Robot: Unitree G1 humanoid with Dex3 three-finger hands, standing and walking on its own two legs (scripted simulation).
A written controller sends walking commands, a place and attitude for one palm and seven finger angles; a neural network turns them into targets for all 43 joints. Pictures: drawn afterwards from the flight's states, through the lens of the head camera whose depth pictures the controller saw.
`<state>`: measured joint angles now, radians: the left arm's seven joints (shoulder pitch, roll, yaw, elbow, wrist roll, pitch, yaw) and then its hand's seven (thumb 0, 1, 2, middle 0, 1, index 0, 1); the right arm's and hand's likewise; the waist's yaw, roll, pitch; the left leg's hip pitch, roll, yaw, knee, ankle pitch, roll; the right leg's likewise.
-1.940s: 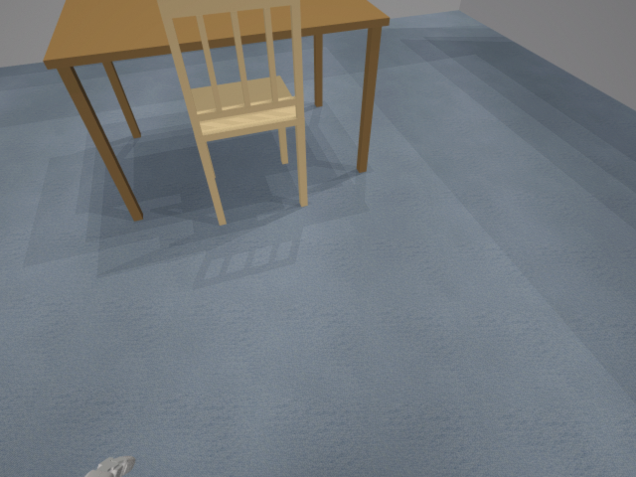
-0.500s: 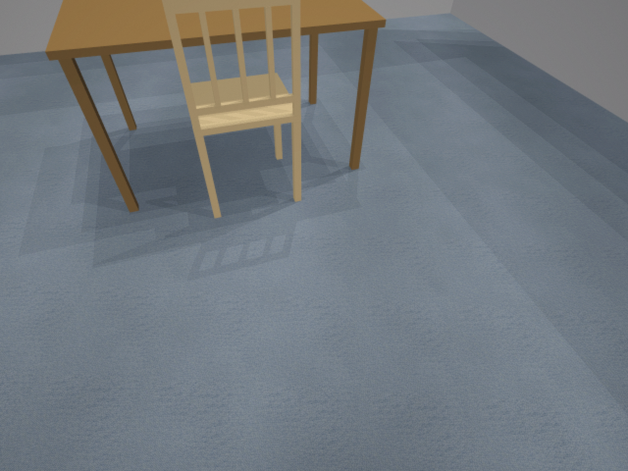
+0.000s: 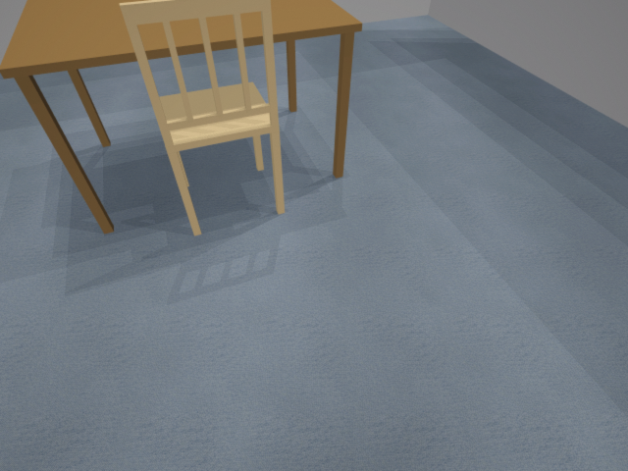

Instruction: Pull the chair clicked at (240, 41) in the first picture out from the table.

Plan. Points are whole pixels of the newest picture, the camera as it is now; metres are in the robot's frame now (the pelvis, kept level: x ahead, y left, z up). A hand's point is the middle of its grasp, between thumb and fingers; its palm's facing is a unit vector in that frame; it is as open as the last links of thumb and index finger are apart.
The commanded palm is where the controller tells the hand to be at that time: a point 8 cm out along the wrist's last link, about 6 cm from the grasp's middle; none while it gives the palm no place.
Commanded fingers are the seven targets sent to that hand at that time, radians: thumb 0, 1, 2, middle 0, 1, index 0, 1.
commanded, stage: walk to a spot facing it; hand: left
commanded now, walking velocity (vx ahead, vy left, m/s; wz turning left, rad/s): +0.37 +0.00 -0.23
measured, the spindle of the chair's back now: (211, 69) +1.25 +0.41 -0.05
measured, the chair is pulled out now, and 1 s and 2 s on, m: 0.00 0.00 0.00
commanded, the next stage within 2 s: turn to face it in 1.28 s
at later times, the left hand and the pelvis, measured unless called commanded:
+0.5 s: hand (170, 411) +0.24 +0.25 -0.16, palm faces -0.10 -0.98 -0.19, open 7.4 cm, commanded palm none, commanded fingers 0.00 0.90 0.90 -0.20 -0.30 -0.20 -0.30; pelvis +0.20 +0.06 +0.02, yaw -11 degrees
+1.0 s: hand (279, 262) +0.54 +0.11 -0.15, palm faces -0.27 -0.94 -0.21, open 7.1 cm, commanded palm none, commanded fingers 0.00 0.90 0.90 -0.20 -0.30 -0.20 -0.30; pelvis +0.41 -0.04 +0.01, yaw -18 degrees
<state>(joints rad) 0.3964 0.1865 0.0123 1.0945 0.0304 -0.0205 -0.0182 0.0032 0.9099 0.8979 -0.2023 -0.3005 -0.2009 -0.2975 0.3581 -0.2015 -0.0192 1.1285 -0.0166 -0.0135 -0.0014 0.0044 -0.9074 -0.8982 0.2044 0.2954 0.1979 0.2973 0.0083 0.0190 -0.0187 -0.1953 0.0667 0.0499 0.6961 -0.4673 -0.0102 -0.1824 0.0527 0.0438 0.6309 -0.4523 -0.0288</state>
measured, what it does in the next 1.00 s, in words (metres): walks ahead, turning right: left foot, then right foot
